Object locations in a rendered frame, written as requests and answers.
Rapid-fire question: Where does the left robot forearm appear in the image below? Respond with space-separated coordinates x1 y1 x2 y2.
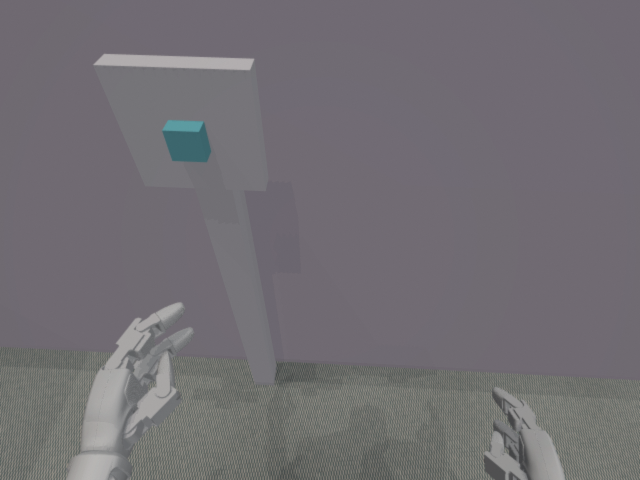
66 451 133 480

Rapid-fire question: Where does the panel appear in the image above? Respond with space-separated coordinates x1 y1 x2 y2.
93 54 277 386

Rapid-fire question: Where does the button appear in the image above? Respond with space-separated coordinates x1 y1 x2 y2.
162 120 211 162

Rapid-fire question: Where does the robot right hand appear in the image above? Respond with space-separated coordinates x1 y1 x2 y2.
484 387 565 480

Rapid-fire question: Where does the robot left hand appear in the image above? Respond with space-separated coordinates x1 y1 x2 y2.
80 302 194 459

